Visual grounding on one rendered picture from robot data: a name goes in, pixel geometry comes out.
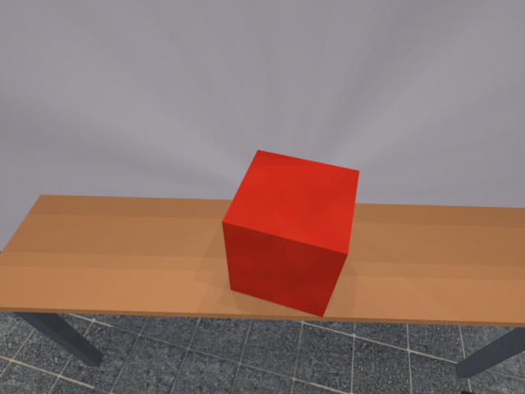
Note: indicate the table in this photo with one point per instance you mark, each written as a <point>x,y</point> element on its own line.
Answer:
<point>418,264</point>

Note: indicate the carton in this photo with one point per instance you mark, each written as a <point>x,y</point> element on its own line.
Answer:
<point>287,230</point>

